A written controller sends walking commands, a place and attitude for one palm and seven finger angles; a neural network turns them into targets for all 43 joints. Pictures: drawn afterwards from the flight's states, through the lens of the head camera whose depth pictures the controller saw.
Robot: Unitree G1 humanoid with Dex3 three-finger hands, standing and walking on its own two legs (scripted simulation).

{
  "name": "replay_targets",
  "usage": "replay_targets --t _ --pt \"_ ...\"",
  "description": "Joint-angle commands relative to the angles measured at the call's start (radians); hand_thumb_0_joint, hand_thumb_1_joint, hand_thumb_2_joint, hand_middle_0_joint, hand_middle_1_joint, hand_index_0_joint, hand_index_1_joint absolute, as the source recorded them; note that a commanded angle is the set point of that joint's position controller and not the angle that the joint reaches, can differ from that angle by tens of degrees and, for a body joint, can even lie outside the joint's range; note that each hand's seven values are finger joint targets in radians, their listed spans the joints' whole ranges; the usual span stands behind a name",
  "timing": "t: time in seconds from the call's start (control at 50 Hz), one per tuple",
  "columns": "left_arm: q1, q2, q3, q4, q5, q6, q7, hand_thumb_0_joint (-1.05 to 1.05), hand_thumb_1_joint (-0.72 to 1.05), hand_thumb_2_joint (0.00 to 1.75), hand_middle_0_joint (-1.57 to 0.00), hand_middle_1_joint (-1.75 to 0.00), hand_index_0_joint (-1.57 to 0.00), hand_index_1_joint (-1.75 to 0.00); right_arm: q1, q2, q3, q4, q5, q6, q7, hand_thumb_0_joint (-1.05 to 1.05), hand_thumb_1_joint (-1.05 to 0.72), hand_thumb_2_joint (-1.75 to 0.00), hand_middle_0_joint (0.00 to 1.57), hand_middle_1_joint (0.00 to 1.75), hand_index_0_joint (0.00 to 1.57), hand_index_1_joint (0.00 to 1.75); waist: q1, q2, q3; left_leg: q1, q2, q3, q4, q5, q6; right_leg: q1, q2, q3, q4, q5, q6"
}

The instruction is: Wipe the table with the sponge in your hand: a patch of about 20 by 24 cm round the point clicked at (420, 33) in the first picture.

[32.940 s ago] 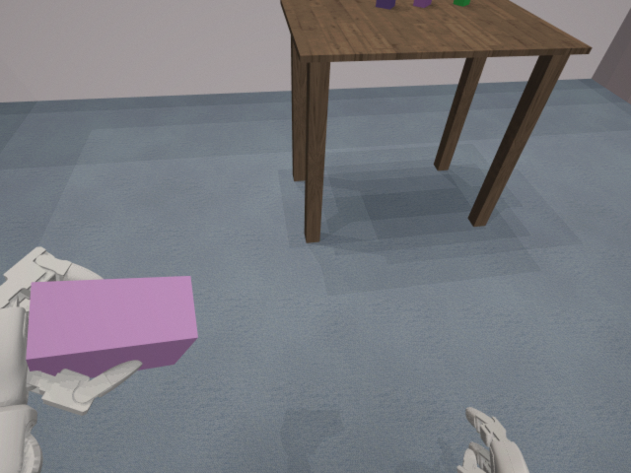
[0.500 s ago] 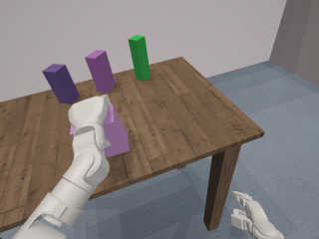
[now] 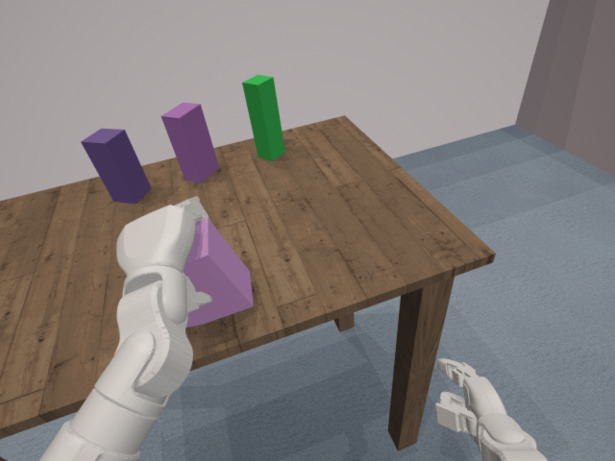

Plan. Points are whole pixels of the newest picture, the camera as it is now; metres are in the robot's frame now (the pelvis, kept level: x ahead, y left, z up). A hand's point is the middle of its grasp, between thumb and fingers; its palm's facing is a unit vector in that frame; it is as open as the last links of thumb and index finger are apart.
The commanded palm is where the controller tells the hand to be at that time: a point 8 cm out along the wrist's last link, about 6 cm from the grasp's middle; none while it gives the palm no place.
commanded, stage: slide back across to the middle lane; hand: left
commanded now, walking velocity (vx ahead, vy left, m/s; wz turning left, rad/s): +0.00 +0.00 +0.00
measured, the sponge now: (203, 285) +0.31 +0.19 +0.10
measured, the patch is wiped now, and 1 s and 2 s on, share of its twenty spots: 1.00 1.00 1.00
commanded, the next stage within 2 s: wipe forward along the middle lane in 0.46 s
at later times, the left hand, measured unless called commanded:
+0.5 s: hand (123, 280) +0.26 +0.27 +0.16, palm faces +0.13 -0.12 -0.98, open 10.4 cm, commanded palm +0.22 +0.27 +0.22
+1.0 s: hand (110, 262) +0.30 +0.31 +0.15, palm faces +0.05 -0.05 -1.00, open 10.4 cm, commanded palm +0.27 +0.30 +0.21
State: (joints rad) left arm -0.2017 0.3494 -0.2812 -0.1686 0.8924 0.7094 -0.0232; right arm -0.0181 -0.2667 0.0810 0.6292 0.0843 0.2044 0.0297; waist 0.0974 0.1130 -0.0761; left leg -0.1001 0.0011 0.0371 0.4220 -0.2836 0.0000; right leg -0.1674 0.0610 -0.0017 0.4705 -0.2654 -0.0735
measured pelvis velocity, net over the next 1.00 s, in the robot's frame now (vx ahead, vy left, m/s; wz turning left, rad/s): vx -0.02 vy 0.02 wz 0.03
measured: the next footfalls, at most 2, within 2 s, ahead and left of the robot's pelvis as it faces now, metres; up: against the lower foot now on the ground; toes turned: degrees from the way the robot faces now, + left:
none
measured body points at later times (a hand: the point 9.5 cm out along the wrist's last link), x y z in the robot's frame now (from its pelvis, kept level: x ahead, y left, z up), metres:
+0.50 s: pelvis -0.02 -0.01 +0.00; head -0.04 -0.06 +0.45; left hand +0.25 +0.27 +0.21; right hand +0.23 -0.22 -0.08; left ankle -0.03 +0.12 -0.74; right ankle -0.01 -0.07 -0.74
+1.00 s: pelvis -0.02 +0.02 +0.00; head -0.02 -0.03 +0.45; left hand +0.29 +0.31 +0.21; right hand +0.22 -0.19 -0.09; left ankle -0.03 +0.12 -0.74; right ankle -0.01 -0.07 -0.74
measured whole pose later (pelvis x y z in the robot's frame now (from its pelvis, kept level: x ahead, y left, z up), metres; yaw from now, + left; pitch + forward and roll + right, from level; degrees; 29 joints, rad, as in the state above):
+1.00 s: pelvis -0.02 +0.02 +0.00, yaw +2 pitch -1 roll +0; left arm -0.32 0.52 -0.12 0.13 0.92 0.48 -0.14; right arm 0.05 -0.29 0.07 0.68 0.07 0.08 -0.06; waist 0.09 0.11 -0.03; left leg -0.14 -0.02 0.01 0.39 -0.24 0.02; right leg -0.18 0.04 -0.02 0.41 -0.21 -0.05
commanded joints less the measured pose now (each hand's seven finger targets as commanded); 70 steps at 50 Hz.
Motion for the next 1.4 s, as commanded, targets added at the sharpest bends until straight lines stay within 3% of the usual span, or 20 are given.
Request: replay_targets --t 0.0,0.04,0.2,0.24,0.36,0.4,0.5,0.54,0.6,0.66,0.8,0.84,0.9,1.04,1.08,1.14,1.18,1.24,1.3,1.38 --pt "-0.167 0.174 0.136 -0.124 -0.009 0.003 0.0 0.0 0.1 1.3 -1.2 -1.6 -1.2 -1.6 -0.257 -0.081 -0.039 -0.187 -0.006 -0.055 -0.017 0.0 -0.9 -0.9 0.2 0.3 0.2 0.3 0.016 -0.15 -0.115 -0.063 -0.035 -0.016 -0.024 0.288 0.043 0.148 -0.023 0.102 -0.067 0.312 0.012" --pt "-0.177 0.241 0.196 -0.159 -0.006 0.001 -0.001 0.0 0.1 1.3 -1.2 -1.6 -1.2 -1.6 -0.262 -0.084 -0.04 -0.192 -0.01 -0.056 -0.024 0.0 -0.9 -0.9 0.2 0.3 0.2 0.3 0.022 -0.131 -0.131 -0.057 -0.039 -0.023 -0.022 0.28 0.045 0.153 -0.02 0.135 -0.077 0.296 0.008" --pt "-0.208 0.308 0.242 -0.118 -0.009 -0.002 -0.014 0.0 0.1 1.3 -1.2 -1.6 -1.2 -1.6 -0.25 -0.094 -0.041 -0.182 -0.017 -0.071 -0.056 0.0 -0.9 -0.9 0.2 0.3 0.2 0.3 0.017 -0.128 -0.117 -0.068 -0.048 -0.022 -0.014 0.245 0.046 0.142 -0.035 0.153 -0.103 0.222 0.015" --pt "-0.205 0.38 0.301 -0.115 -0.001 -0.007 -0.021 0.0 0.1 1.3 -1.2 -1.6 -1.2 -1.6 -0.257 -0.1 -0.044 -0.181 -0.019 -0.081 -0.063 0.0 -0.9 -0.9 0.2 0.3 0.2 0.3 0.027 -0.132 -0.123 -0.065 -0.051 -0.032 -0.011 0.232 0.046 0.137 -0.033 0.178 -0.116 0.183 0.012" --pt "-0.268 0.393 0.287 -0.123 0.009 -0.045 -0.06 0.0 0.1 1.3 -1.2 -1.6 -1.2 -1.6 -0.25 -0.102 -0.047 -0.18 -0.02 -0.126 -0.075 0.0 -0.9 -0.9 0.2 0.3 0.2 0.3 0.021 -0.107 -0.159 -0.058 -0.058 -0.035 -0.005 0.247 0.053 0.143 -0.045 0.143 -0.1 0.194 0.018" --pt "-0.222 0.354 0.26 -0.107 0.003 -0.063 -0.076 0.0 0.1 1.3 -1.2 -1.6 -1.2 -1.6 -0.237 -0.103 -0.049 -0.174 -0.018 -0.135 -0.076 0.0 -0.9 -0.9 0.2 0.3 0.2 0.3 0.019 -0.116 -0.141 -0.058 -0.056 -0.038 -0.014 0.253 0.054 0.138 -0.042 0.127 -0.1 0.226 0.02" --pt "-0.214 0.425 0.312 -0.075 0.019 -0.109 -0.1 0.0 0.1 1.3 -1.2 -1.6 -1.2 -1.6 -0.224 -0.109 -0.052 -0.16 -0.026 -0.151 -0.087 0.0 -0.9 -0.9 0.2 0.3 0.2 0.3 0.019 -0.152 -0.122 -0.068 -0.058 -0.039 -0.006 0.231 0.054 0.127 -0.048 0.137 -0.111 0.196 0.027" --pt "-0.263 0.45 0.324 -0.067 0.03 -0.122 -0.103 0.0 0.1 1.3 -1.2 -1.6 -1.2 -1.6 -0.238 -0.11 -0.05 -0.16 -0.023 -0.156 -0.091 0.0 -0.9 -0.9 0.2 0.3 0.2 0.3 0.017 -0.119 -0.105 -0.058 -0.057 -0.046 -0.017 0.197 0.05 0.089 -0.041 0.152 -0.131 0.113 0.019" --pt "-0.339 0.406 0.27 0.052 0.036 -0.146 -0.103 0.0 0.1 1.3 -1.2 -1.6 -1.2 -1.6 -0.205 -0.111 -0.05 -0.132 -0.024 -0.169 -0.101 0.0 -0.9 -0.9 0.2 0.3 0.2 0.3 -0.004 -0.129 -0.065 -0.069 -0.052 -0.041 -0.031 0.163 0.049 0.06 -0.047 0.114 -0.146 0.072 0.024" --pt "-0.404 0.424 0.283 0.068 0.037 -0.18 -0.102 0.0 0.1 1.3 -1.2 -1.6 -1.2 -1.6 -0.191 -0.111 -0.048 -0.135 -0.026 -0.187 -0.108 0.0 -0.9 -0.9 0.2 0.3 0.2 0.3 -0.001 -0.14 -0.129 -0.062 -0.055 -0.039 -0.032 0.174 0.049 0.098 -0.051 0.099 -0.132 0.093 0.024" --pt "-0.417 0.362 0.241 0.152 0.028 -0.229 -0.104 0.0 0.1 1.3 -1.2 -1.6 -1.2 -1.6 -0.155 -0.116 -0.052 -0.122 -0.023 -0.187 -0.106 0.0 -0.9 -0.9 0.2 0.3 0.2 0.3 -0.013 -0.11 -0.123 -0.058 -0.047 -0.043 -0.057 0.202 0.043 0.103 -0.045 0.058 -0.132 0.164 0.018" --pt "-0.393 0.412 0.296 0.151 0.031 -0.236 -0.096 0.0 0.1 1.3 -1.2 -1.6 -1.2 -1.6 -0.158 -0.122 -0.054 -0.13 -0.023 -0.189 -0.103 0.0 -0.9 -0.9 0.2 0.3 0.2 0.3 0.001 -0.111 -0.153 -0.05 -0.046 -0.049 -0.056 0.219 0.043 0.118 -0.038 0.074 -0.126 0.185 0.012" --pt "-0.391 0.364 0.259 0.192 0.027 -0.239 -0.093 0.0 0.1 1.3 -1.2 -1.6 -1.2 -1.6 -0.135 -0.125 -0.057 -0.119 -0.025 -0.181 -0.097 0.0 -0.9 -0.9 0.2 0.3 0.2 0.3 -0.005 -0.133 -0.138 -0.058 -0.043 -0.044 -0.062 0.254 0.042 0.125 -0.043 0.04 -0.12 0.236 0.014" --pt "-0.416 0.376 0.268 0.237 0.039 -0.23 -0.086 0.0 0.1 1.3 -1.2 -1.6 -1.2 -1.6 -0.13 -0.137 -0.061 -0.12 -0.018 -0.172 -0.091 0.0 -0.9 -0.9 0.2 0.3 0.2 0.3 -0.008 -0.132 -0.131 -0.052 -0.037 -0.05 -0.072 0.255 0.039 0.101 -0.033 0.032 -0.127 0.216 0.008" --pt "-0.431 0.329 0.221 0.249 0.041 -0.23 -0.087 0.0 0.1 1.3 -1.2 -1.6 -1.2 -1.6 -0.119 -0.134 -0.063 -0.116 -0.018 -0.172 -0.091 0.0 -0.9 -0.9 0.2 0.3 0.2 0.3 -0.015 -0.134 -0.139 -0.048 -0.038 -0.047 -0.072 0.277 0.041 0.106 -0.038 0.013 -0.122 0.234 0.008" --pt "-0.42 0.375 0.263 0.279 0.048 -0.227 -0.086 0.0 0.1 1.3 -1.2 -1.6 -1.2 -1.6 -0.113 -0.143 -0.065 -0.115 -0.017 -0.164 -0.087 0.0 -0.9 -0.9 0.2 0.3 0.2 0.3 -0.009 -0.139 -0.142 -0.049 -0.035 -0.052 -0.075 0.273 0.039 0.106 -0.032 0.024 -0.125 0.232 0.005" --pt "-0.444 0.315 0.207 0.275 0.044 -0.233 -0.09 0.0 0.1 1.3 -1.2 -1.6 -1.2 -1.6 -0.107 -0.137 -0.066 -0.115 -0.016 -0.164 -0.087 0.0 -0.9 -0.9 0.2 0.3 0.2 0.3 -0.021 -0.142 -0.143 -0.043 -0.035 -0.048 -0.07 0.296 0.04 0.105 -0.037 0.006 -0.12 0.259 0.006" --pt "-0.446 0.359 0.245 0.307 0.047 -0.233 -0.088 0.0 0.1 1.3 -1.2 -1.6 -1.2 -1.6 -0.101 -0.144 -0.065 -0.115 -0.015 -0.159 -0.088 0.0 -0.9 -0.9 0.2 0.3 0.2 0.3 -0.018 -0.138 -0.138 -0.046 -0.032 -0.054 -0.078 0.266 0.039 0.092 -0.031 0.013 -0.129 0.222 0.005" --pt "-0.516 0.31 0.186 0.355 0.052 -0.239 -0.09 0.0 0.1 1.3 -1.2 -1.6 -1.2 -1.6 -0.079 -0.146 -0.064 -0.101 -0.012 -0.156 -0.092 0.0 -0.9 -0.9 0.2 0.3 0.2 0.3 -0.041 -0.155 -0.12 -0.054 -0.033 -0.054 -0.081 0.265 0.04 0.074 -0.035 -0.004 -0.134 0.222 0.008" --pt "-0.568 0.326 0.184 0.458 0.069 -0.244 -0.09 0.0 0.1 1.3 -1.2 -1.6 -1.2 -1.6 -0.055 -0.151 -0.063 -0.087 -0.011 -0.154 -0.1 0.0 -0.9 -0.9 0.2 0.3 0.2 0.3 -0.055 -0.168 -0.102 -0.067 -0.032 -0.05 -0.078 0.24 0.04 0.053 -0.035 -0.004 -0.141 0.196 0.008"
